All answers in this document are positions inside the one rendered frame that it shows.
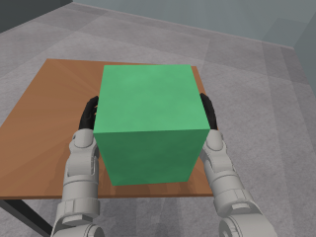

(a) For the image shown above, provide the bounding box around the right robot hand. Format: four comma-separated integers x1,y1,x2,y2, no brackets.
199,93,218,130

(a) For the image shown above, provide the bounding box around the robot left upper arm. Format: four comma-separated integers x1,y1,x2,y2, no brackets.
53,223,105,237

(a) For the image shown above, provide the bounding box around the robot right upper arm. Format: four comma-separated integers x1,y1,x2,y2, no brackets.
218,213,277,237

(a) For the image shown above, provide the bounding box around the left robot forearm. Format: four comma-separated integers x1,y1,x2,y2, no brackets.
50,128,101,237

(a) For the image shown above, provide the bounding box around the carton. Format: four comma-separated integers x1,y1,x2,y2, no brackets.
93,64,210,186

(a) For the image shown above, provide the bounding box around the right robot forearm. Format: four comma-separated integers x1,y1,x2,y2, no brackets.
199,129,277,237

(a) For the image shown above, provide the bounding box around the left robot hand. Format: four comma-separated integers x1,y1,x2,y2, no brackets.
78,96,99,130

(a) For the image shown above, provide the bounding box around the table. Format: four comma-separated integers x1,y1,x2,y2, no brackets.
0,58,219,237

